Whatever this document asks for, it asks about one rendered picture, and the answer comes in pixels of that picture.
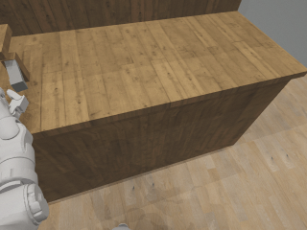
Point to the tap lever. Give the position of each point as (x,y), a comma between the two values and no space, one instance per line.
(15,76)

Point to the left robot upper arm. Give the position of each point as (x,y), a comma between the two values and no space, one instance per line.
(23,208)

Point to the counter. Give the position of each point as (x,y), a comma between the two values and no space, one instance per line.
(117,88)

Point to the robot left hand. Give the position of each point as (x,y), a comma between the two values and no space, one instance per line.
(16,107)

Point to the robot left forearm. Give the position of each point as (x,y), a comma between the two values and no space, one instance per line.
(17,156)

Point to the left robot shin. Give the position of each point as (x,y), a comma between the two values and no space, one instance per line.
(122,225)

